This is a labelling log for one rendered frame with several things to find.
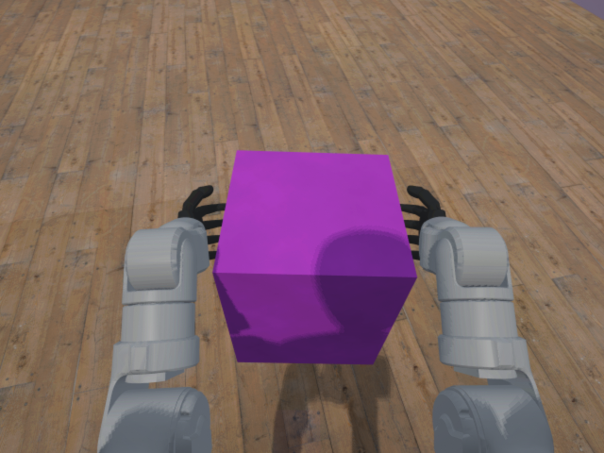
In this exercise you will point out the robot right hand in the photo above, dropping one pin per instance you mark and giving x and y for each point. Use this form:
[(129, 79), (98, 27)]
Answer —
[(433, 210)]

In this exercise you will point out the robot right upper arm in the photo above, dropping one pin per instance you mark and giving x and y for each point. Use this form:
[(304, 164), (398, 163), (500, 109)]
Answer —
[(488, 419)]

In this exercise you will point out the carton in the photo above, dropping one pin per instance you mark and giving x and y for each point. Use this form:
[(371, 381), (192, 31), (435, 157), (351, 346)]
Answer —
[(313, 263)]

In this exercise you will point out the right robot forearm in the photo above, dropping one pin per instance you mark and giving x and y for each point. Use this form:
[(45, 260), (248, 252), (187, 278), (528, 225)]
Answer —
[(474, 286)]

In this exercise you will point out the robot left hand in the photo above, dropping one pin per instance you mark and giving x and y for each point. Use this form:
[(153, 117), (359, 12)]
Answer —
[(191, 210)]

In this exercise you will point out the robot left upper arm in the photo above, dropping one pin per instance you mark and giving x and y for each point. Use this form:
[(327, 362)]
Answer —
[(161, 420)]

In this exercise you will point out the left robot forearm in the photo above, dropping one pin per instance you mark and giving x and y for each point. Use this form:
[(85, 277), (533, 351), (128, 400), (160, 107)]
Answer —
[(159, 288)]

